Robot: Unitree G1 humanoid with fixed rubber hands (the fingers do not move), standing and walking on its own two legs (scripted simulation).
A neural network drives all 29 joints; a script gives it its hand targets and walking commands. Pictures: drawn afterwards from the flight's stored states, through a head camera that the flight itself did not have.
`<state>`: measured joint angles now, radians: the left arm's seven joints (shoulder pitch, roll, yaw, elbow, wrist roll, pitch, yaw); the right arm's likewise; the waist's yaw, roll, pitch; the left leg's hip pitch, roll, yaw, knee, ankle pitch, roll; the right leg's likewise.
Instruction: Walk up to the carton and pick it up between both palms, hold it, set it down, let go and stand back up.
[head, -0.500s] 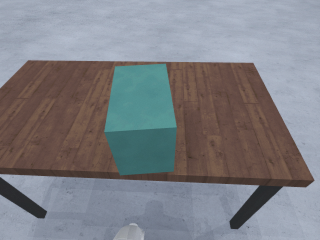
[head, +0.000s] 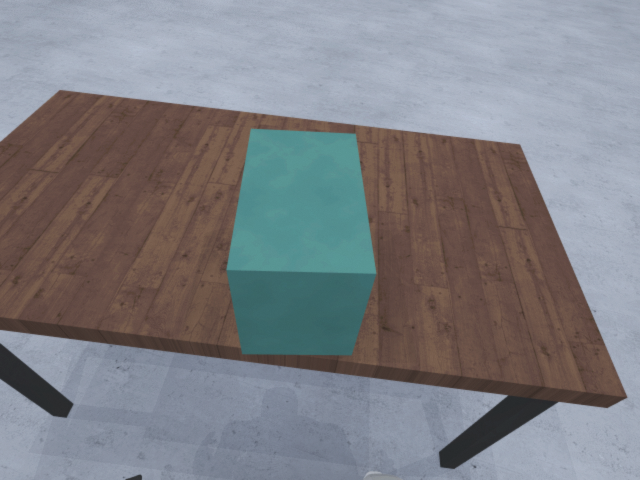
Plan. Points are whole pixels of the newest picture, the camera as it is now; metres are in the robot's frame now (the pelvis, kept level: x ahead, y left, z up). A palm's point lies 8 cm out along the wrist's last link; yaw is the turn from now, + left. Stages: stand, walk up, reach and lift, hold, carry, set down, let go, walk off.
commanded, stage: walk up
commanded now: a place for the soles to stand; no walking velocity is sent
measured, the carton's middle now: (300, 240) +0.46 +0.03 +0.02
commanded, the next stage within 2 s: stand in 0.86 s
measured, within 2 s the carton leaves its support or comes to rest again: neither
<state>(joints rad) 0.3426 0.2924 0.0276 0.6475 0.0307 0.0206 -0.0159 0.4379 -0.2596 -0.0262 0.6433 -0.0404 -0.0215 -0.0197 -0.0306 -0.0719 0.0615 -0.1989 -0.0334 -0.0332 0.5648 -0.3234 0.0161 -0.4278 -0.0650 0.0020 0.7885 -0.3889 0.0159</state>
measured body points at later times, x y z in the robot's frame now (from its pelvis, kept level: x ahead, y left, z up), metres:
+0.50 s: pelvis +0.03 -0.02 +0.00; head +0.04 -0.02 +0.45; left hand +0.15 +0.25 -0.10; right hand +0.14 -0.28 -0.11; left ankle -0.01 +0.12 -0.73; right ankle +0.09 -0.15 -0.73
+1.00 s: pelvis +0.04 -0.01 +0.00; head +0.05 -0.02 +0.45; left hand +0.14 +0.26 -0.10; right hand +0.17 -0.27 -0.11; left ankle -0.01 +0.12 -0.73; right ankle +0.09 -0.15 -0.73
